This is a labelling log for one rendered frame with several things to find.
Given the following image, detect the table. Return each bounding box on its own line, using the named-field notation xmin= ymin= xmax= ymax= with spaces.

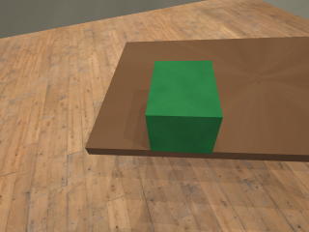
xmin=85 ymin=36 xmax=309 ymax=162

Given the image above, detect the carton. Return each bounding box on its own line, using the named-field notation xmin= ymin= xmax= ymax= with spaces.
xmin=145 ymin=60 xmax=223 ymax=154

